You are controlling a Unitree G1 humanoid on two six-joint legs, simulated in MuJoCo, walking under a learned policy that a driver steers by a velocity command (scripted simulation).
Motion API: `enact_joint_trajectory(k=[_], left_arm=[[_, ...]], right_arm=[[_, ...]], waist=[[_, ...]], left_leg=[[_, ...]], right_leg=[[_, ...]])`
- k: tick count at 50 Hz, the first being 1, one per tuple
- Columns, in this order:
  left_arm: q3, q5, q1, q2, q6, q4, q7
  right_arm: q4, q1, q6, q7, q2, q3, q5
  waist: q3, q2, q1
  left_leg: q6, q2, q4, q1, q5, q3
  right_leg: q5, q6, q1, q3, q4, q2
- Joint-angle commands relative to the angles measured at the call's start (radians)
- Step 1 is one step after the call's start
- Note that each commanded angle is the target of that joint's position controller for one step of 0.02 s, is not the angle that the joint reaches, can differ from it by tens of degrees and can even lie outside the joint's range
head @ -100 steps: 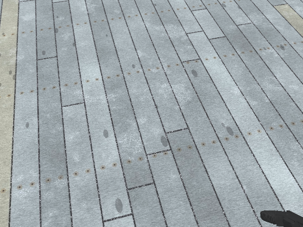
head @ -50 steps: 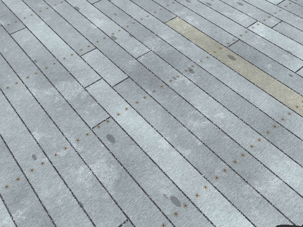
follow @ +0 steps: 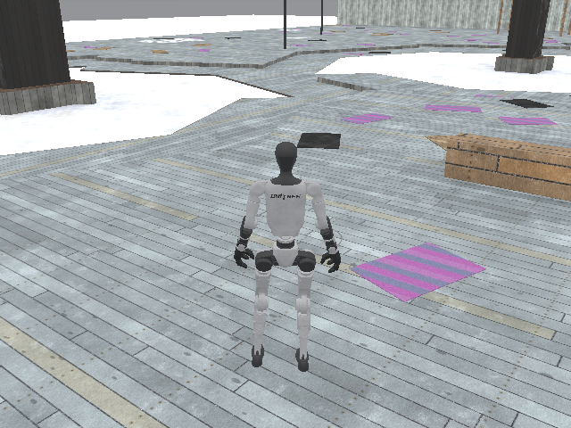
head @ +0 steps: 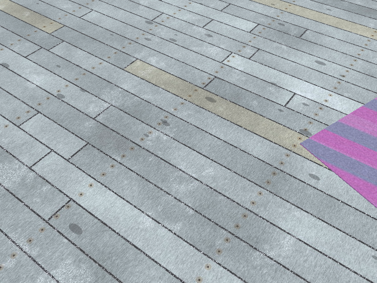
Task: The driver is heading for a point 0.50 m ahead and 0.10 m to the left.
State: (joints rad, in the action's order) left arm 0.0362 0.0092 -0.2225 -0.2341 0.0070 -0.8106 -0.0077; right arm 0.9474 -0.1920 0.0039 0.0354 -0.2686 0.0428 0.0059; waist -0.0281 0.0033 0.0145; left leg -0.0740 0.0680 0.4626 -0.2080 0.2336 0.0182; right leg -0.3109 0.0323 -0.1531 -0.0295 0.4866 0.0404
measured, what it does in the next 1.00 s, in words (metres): shifts its weight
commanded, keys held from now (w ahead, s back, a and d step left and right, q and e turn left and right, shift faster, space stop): no key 0.68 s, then w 0.32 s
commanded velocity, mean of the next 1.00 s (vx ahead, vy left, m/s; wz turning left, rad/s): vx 0.07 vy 0.00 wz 0.00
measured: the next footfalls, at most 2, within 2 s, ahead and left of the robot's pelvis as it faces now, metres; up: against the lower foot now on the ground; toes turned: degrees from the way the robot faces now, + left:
right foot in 1.42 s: +0.46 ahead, -0.07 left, +0.00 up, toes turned -1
left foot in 1.84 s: +0.54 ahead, +0.16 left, +0.00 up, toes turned +1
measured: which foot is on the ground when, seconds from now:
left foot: down 0.00-1.00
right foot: down 0.00-0.94, up 0.96-1.00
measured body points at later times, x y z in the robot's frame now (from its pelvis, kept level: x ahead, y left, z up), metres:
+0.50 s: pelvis +0.00 +0.01 +0.00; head +0.01 +0.00 +0.45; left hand +0.05 +0.26 -0.14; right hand +0.04 -0.26 -0.15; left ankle +0.01 +0.16 -0.74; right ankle -0.03 -0.10 -0.74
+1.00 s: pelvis +0.06 +0.06 -0.01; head +0.06 +0.08 +0.44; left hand +0.05 +0.32 -0.16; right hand +0.06 -0.21 -0.14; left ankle +0.04 +0.15 -0.74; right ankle -0.03 -0.09 -0.70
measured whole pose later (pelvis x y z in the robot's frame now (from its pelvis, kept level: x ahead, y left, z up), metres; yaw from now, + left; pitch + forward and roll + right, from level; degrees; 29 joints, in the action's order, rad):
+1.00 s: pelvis +0.06 +0.06 -0.01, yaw +1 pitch +0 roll +0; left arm 0.05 -0.04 -0.35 -0.26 -0.04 -1.03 -0.02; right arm 1.09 -0.31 0.10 0.00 -0.22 0.06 -0.02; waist 0.01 -0.04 0.01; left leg 0.03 0.00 0.58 -0.24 0.33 -0.07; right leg -0.46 0.02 -0.25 -0.06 0.85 0.00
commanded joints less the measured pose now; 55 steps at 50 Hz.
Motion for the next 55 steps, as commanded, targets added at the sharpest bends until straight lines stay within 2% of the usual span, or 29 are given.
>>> enact_joint_trajectory(k=[1,17,34,35,36,37,39,40,41,42,43,44,45,46,47,48,49,50,51,52,53,54,55], left_arm=[[0.027,-0.002,-0.007,-0.11,-0.012,0.029,-0.005],[0.017,-0.006,-0.047,-0.103,-0.013,-0.104,-0.02],[0.0,-0.009,-0.088,-0.08,-0.014,-0.196,-0.024],[-0.001,-0.009,-0.105,-0.076,-0.013,-0.207,-0.026],[0.005,-0.016,-0.111,-0.092,-0.009,-0.211,-0.029],[0.015,-0.023,-0.114,-0.124,-0.006,-0.207,-0.032],[0.034,-0.032,-0.16,-0.179,-0.016,-0.204,-0.032],[0.044,-0.035,-0.163,-0.201,-0.026,-0.202,-0.032],[0.043,-0.032,-0.152,-0.188,-0.038,-0.196,-0.031],[0.041,-0.033,-0.135,-0.172,-0.048,-0.188,-0.028],[0.037,-0.039,-0.123,-0.151,-0.052,-0.176,-0.027],[0.042,-0.049,-0.084,-0.175,-0.054,-0.173,-0.024],[0.039,-0.057,-0.034,-0.166,-0.052,-0.158,-0.02],[0.036,-0.051,-0.03,-0.155,-0.049,-0.154,-0.018],[0.023,-0.042,-0.013,-0.12,-0.054,-0.142,-0.015],[0.004,-0.027,-0.012,-0.048,-0.066,-0.121,-0.011],[0.009,-0.047,-0.012,-0.049,-0.085,-0.093,-0.014],[0.016,-0.066,-0.005,-0.083,-0.099,-0.091,-0.011],[0.017,-0.068,-0.004,-0.093,-0.109,-0.098,-0.003],[0.022,-0.05,0.0,-0.098,-0.119,-0.11,0.001],[0.033,-0.043,0.014,-0.108,-0.117,-0.105,0.001],[0.037,-0.04,0.032,-0.111,-0.114,-0.104,0.006],[0.037,-0.038,0.042,-0.1,-0.11,-0.104,0.012]], right_arm=[[-0.016,-0.004,0.005,0.007,-0.114,0.023,-0.002],[0.093,-0.012,-0.005,0.017,-0.089,0.02,-0.004],[0.154,-0.064,-0.009,0.022,-0.054,0.008,-0.006],[0.164,-0.082,-0.01,0.023,-0.041,0.005,-0.006],[0.166,-0.082,-0.012,0.025,-0.037,0.005,-0.011],[0.159,-0.072,-0.01,0.026,-0.036,0.006,-0.016],[0.123,-0.022,0.01,0.017,-0.021,0.003,-0.016],[0.108,-0.009,0.028,0.006,-0.012,0.0,-0.021],[0.097,-0.002,0.044,-0.005,-0.016,0.003,-0.03],[0.086,0.001,0.059,-0.015,-0.018,0.004,-0.039],[0.076,0.011,0.074,-0.024,-0.03,0.008,-0.038],[0.082,-0.038,0.083,-0.028,-0.011,0.007,-0.044],[0.123,-0.121,0.088,-0.03,-0.014,0.014,-0.041],[0.17,-0.214,0.087,-0.031,-0.018,0.025,-0.033],[0.199,-0.319,0.083,-0.031,-0.032,0.035,-0.026],[0.201,-0.437,0.084,-0.024,-0.13,0.055,-0.027],[0.202,-0.464,0.101,-0.039,-0.166,0.051,-0.011],[0.172,-0.353,0.115,-0.043,-0.11,0.031,-0.011],[0.142,-0.276,0.122,-0.047,-0.071,0.019,-0.013],[0.121,-0.239,0.123,-0.056,-0.06,0.011,-0.01],[0.116,-0.226,0.118,-0.058,-0.056,0.007,-0.009],[0.117,-0.237,0.114,-0.055,-0.036,-0.001,-0.006],[0.122,-0.266,0.109,-0.05,-0.025,-0.006,-0.003]], waist=[[0.038,-0.014,0.001],[0.001,-0.006,-0.001],[-0.023,-0.005,-0.004],[-0.002,-0.013,-0.005],[-0.015,-0.03,-0.012],[-0.046,-0.067,-0.021],[-0.118,-0.167,-0.053],[-0.152,-0.205,-0.058],[-0.174,-0.201,-0.052],[-0.187,-0.186,-0.042],[-0.165,-0.139,-0.036],[-0.148,-0.157,0.005],[-0.116,-0.119,0.049],[-0.083,-0.083,0.077],[-0.045,0.001,0.114],[0.017,0.265,0.136],[0.02,0.328,0.116],[-0.074,0.18,0.062],[-0.113,0.118,0.038],[-0.102,0.068,0.028],[-0.098,0.084,0.015],[-0.094,0.098,0.019],[-0.085,0.096,0.024]], left_leg=[[0.017,0.004,-0.023,0.063,-0.203,0.002],[0.028,-0.013,-0.043,0.057,-0.168,-0.01],[0.034,-0.024,-0.051,0.04,-0.138,-0.015],[0.035,-0.04,-0.041,0.045,-0.053,-0.034],[0.041,-0.07,-0.001,0.018,0.078,-0.066],[0.047,-0.098,0.062,-0.037,0.21,-0.098],[0.065,-0.1,0.248,-0.19,0.247,-0.111],[0.084,-0.06,0.348,-0.238,0.224,-0.068],[0.105,-0.027,0.413,-0.301,0.254,-0.031],[0.124,0.001,0.411,-0.351,0.291,-0.008],[0.14,0.009,0.345,-0.336,0.3,-0.007],[0.155,0.009,0.206,-0.219,0.236,-0.022],[0.151,-0.035,0.076,-0.014,0.096,-0.079],[0.127,-0.096,0.032,0.143,0.007,-0.12],[0.132,-0.05,-0.017,0.272,0.031,-0.029],[0.214,0.187,-0.192,0.382,0.169,0.345],[0.334,0.335,-0.324,0.358,0.325,0.702],[0.336,0.344,-0.326,0.297,0.387,0.671],[0.299,0.295,-0.323,0.261,0.347,0.537],[0.255,0.236,-0.313,0.244,0.167,0.405],[0.243,0.212,-0.332,0.242,0.103,0.34],[0.232,0.184,-0.34,0.22,0.014,0.276],[0.23,0.161,-0.34,0.233,-0.092,0.22]], right_leg=[[0.32,0.019,-0.042,-0.072,-0.092,-0.083],[0.239,0.002,-0.056,-0.042,-0.108,-0.063],[0.184,-0.004,-0.071,-0.026,-0.123,-0.054],[0.077,0.0,-0.063,-0.024,-0.135,-0.048],[-0.115,0.018,-0.075,-0.036,-0.152,-0.047],[-0.318,0.049,-0.102,-0.083,-0.183,-0.073],[-0.568,0.138,-0.122,-0.299,-0.303,-0.226],[-0.577,0.186,-0.142,-0.405,-0.348,-0.306],[-0.525,0.208,-0.124,-0.452,-0.361,-0.346],[-0.462,0.207,-0.089,-0.452,-0.354,-0.361],[-0.357,0.185,-0.045,-0.394,-0.329,-0.336],[-0.327,0.158,-0.104,-0.348,-0.302,-0.318],[-0.263,0.126,-0.199,-0.253,-0.258,-0.25],[-0.199,0.105,-0.265,-0.177,-0.174,-0.187],[-0.091,0.068,-0.336,-0.086,0.008,-0.119],[-0.111,-0.003,-0.47,0.058,0.379,-0.017],[-0.252,0.004,-0.595,-0.019,0.609,0.023],[-0.189,0.03,-0.672,-0.076,0.729,-0.055],[-0.074,0.052,-0.694,-0.074,0.744,-0.1],[0.011,0.061,-0.656,-0.063,0.693,-0.127],[0.072,0.056,-0.651,-0.04,0.639,-0.147],[0.107,0.047,-0.609,-0.029,0.6,-0.162],[0.134,0.034,-0.601,-0.007,0.57,-0.157]])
